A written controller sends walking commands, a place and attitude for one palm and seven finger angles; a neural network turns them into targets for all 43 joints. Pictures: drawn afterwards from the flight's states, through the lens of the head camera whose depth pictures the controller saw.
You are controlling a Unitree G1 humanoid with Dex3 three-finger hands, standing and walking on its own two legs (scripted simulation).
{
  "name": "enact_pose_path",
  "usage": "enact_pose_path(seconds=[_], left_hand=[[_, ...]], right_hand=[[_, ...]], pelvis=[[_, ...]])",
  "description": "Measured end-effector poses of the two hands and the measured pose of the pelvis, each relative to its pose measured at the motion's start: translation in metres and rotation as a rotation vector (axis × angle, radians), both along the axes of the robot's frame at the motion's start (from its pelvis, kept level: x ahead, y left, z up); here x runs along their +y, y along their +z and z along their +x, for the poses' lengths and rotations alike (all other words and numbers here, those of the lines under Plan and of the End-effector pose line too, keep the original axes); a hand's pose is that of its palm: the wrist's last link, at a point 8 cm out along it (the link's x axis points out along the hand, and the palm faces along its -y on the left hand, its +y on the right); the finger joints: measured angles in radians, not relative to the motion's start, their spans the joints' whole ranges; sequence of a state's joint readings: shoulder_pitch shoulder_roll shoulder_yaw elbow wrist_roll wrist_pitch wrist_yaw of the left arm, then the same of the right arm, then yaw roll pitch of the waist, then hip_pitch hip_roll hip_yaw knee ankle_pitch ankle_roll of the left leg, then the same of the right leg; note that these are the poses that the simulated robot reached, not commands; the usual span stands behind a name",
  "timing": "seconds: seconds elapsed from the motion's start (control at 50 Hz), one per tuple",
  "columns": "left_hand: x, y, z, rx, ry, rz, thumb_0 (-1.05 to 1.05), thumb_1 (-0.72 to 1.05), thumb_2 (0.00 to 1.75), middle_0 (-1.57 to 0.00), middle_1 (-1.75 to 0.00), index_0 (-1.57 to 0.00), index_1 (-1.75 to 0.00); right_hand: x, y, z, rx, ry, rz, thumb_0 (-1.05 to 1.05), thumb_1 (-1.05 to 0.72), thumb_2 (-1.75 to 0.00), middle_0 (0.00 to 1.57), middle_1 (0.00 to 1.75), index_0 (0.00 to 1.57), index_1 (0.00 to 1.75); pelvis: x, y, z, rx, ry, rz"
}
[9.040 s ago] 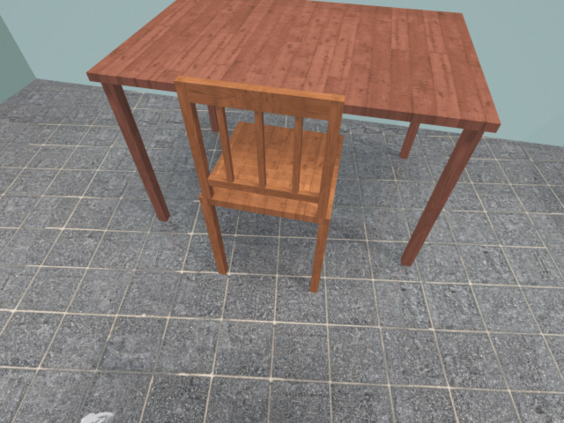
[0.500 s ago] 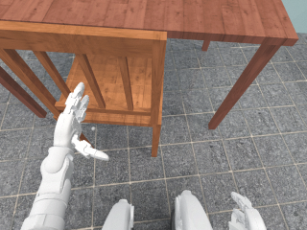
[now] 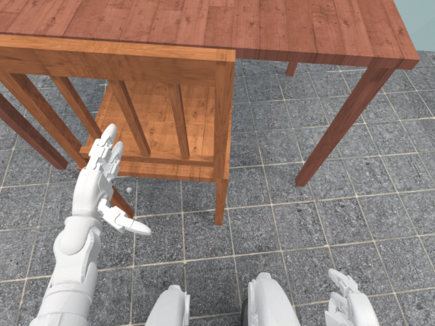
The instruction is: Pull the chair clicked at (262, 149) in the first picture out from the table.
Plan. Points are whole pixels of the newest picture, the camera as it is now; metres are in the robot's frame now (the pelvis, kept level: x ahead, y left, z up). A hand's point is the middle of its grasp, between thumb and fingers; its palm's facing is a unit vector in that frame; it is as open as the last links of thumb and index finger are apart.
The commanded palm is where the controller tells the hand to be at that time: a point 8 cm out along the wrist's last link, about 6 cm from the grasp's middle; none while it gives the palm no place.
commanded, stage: aim the fingers beside a spindle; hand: left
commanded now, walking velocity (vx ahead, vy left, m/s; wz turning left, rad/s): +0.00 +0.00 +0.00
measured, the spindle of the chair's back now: (133, 122) +0.50 +0.18 +0.01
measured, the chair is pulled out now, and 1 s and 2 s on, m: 0.00 0.00 0.00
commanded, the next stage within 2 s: push the fingers through the gap in 0.02 s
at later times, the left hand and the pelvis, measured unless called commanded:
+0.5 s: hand (130, 170) +0.39 +0.17 +0.02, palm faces -0.09 -1.00 -0.05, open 16.9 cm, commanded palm +0.37 +0.22 +0.02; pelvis +0.00 +0.01 +0.00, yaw +0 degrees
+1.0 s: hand (139, 148) +0.44 +0.16 +0.02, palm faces -0.07 -1.00 -0.05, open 16.9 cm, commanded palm +0.42 +0.21 +0.02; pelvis +0.00 +0.01 +0.00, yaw -1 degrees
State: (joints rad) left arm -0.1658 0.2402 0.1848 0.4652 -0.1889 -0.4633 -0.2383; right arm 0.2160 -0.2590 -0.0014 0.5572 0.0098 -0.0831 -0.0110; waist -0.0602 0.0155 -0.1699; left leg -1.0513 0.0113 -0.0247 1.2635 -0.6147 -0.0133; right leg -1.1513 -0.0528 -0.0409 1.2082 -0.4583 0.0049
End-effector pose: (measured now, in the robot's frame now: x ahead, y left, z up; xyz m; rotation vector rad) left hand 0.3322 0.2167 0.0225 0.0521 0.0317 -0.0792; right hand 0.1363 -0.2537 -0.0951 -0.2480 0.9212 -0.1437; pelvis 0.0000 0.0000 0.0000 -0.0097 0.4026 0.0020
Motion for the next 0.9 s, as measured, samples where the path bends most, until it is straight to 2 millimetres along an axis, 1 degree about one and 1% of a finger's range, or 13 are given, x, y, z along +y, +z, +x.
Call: enact_pose_path(seconds=[0.16,0.22,0.3,0.44,0.62,0.72,0.8,0.9], left_hand=[[0.001,0.001,-0.003,-0.013,-0.002,0.000,-0.01,-0.50,0.30,-0.06,-0.08,-0.06,-0.08],[0.001,-0.001,0.001,-0.010,-0.002,0.001,-0.01,-0.50,0.30,-0.06,-0.08,-0.06,-0.08],[0.001,-0.002,0.012,-0.011,-0.007,0.004,-0.01,-0.50,0.30,-0.06,-0.08,-0.06,-0.08],[0.003,-0.001,0.034,-0.008,-0.008,-0.001,-0.01,-0.50,0.30,-0.06,-0.08,-0.06,-0.08],[0.005,-0.001,0.048,0.001,-0.004,-0.002,-0.01,-0.50,0.30,-0.06,-0.08,-0.06,-0.08],[0.004,-0.005,0.062,0.005,-0.003,-0.001,-0.01,-0.50,0.30,-0.06,-0.08,-0.06,-0.08],[0.001,-0.002,0.073,-0.014,-0.010,-0.002,-0.01,-0.50,0.30,-0.06,-0.08,-0.06,-0.08],[-0.006,0.000,0.081,-0.010,-0.016,-0.004,-0.01,-0.50,0.30,-0.06,-0.08,-0.06,-0.08]], right_hand=[[0.005,-0.001,0.006,-0.015,0.015,0.002,0.01,-0.90,-0.89,0.20,0.30,0.21,0.30],[0.007,-0.002,0.006,-0.012,0.020,-0.001,0.01,-0.90,-0.89,0.20,0.30,0.21,0.30],[0.007,-0.005,0.003,0.001,0.020,-0.007,0.01,-0.90,-0.89,0.20,0.30,0.21,0.30],[0.007,-0.008,-0.011,0.046,-0.007,-0.010,0.01,-0.90,-0.89,0.20,0.30,0.21,0.30],[0.004,-0.008,-0.035,0.120,-0.039,-0.016,0.01,-0.90,-0.89,0.20,0.30,0.21,0.30],[0.002,-0.011,-0.046,0.157,-0.050,-0.030,0.01,-0.90,-0.89,0.20,0.30,0.21,0.30],[0.001,-0.012,-0.052,0.178,-0.065,-0.030,0.01,-0.90,-0.89,0.20,0.30,0.21,0.30],[0.002,-0.014,-0.058,0.200,-0.075,-0.016,0.01,-0.90,-0.89,0.20,0.30,0.21,0.30]], pelvis=[[0.002,-0.001,-0.001,-0.002,0.003,-0.003],[0.003,-0.003,-0.002,-0.001,0.006,-0.004],[0.004,-0.005,-0.003,0.004,0.009,-0.007],[0.005,-0.005,-0.003,0.014,0.003,-0.008],[0.008,-0.002,-0.001,0.022,-0.002,-0.010],[0.009,-0.004,-0.002,0.030,-0.001,-0.012],[0.010,-0.004,-0.002,0.036,-0.003,-0.013],[0.010,-0.003,-0.001,0.040,-0.009,-0.011]])
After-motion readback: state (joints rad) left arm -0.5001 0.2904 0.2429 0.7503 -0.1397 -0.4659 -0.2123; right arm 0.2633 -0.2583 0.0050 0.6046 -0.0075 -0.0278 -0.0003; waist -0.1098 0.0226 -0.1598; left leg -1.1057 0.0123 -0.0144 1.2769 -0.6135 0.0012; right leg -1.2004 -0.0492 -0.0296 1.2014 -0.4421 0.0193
